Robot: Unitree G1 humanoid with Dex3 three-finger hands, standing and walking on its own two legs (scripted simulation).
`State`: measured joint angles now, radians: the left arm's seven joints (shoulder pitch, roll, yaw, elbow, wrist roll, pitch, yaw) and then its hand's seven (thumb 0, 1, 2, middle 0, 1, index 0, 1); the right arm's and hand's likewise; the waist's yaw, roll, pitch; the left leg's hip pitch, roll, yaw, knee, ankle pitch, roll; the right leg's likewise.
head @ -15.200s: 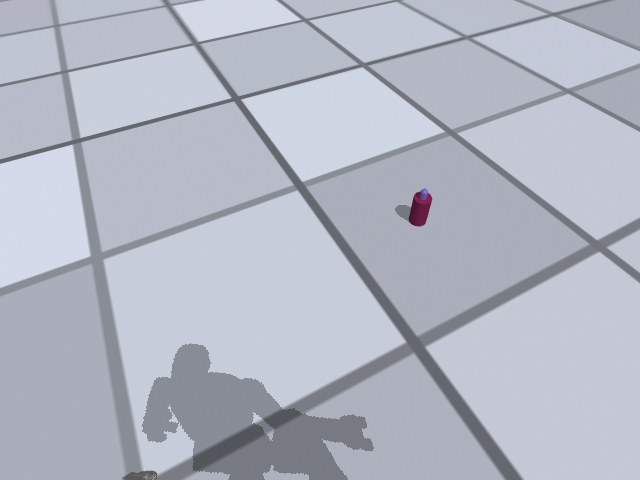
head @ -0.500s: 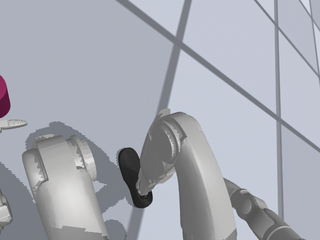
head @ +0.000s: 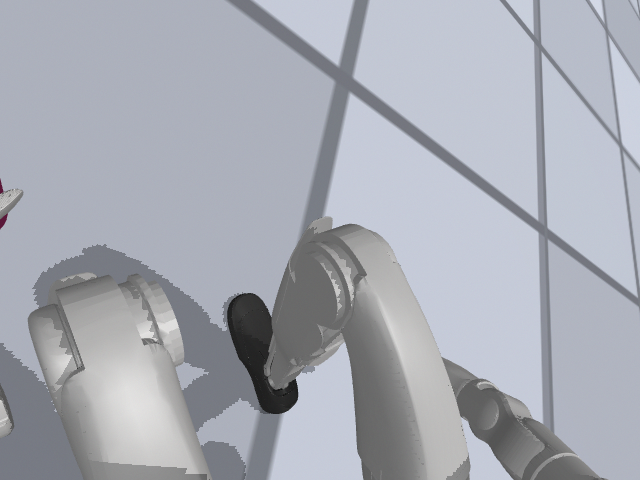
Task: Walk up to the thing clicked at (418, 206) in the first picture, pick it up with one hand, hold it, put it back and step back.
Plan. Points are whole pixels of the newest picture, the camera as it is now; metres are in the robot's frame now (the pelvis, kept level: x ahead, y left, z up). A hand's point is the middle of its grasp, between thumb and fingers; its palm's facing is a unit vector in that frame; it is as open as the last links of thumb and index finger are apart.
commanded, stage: settle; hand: left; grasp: from the side
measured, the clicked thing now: out of the picture +0.45 +0.26 -0.20
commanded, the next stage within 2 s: lift in 1.76 s
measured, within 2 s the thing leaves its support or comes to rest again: leaves its support in 0.30 s
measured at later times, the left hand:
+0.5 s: hand out of the picture +0.45 +0.27 -0.14, palm faces +0.26 -0.97 -0.03, open 8.9 cm
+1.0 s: hand out of the picture +0.43 +0.29 -0.02, palm faces +0.23 -0.97 -0.07, open 8.9 cm
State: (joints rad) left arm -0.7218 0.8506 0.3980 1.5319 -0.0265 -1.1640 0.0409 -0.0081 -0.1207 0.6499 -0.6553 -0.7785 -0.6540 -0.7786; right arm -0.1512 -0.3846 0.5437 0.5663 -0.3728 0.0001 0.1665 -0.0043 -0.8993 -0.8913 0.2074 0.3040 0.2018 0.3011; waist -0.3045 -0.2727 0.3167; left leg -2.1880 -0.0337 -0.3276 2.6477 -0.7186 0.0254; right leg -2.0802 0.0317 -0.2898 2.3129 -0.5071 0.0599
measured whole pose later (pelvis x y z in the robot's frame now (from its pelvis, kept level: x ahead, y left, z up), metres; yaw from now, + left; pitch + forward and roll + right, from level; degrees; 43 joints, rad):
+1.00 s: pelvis +0.01 -0.01 +0.04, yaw +7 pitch +26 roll -12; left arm -0.64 0.54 0.28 0.96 -0.09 -0.72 -0.11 0.01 -0.37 1.01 -0.71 -0.96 -0.91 -1.10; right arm 0.05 -0.33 0.21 0.63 -0.14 0.06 0.14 0.00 -0.90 -0.89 0.21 0.30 0.20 0.30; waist -0.17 -0.05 0.01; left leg -2.22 -0.04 -0.15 2.45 -0.69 0.03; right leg -2.16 -0.02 -0.15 2.26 -0.56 0.03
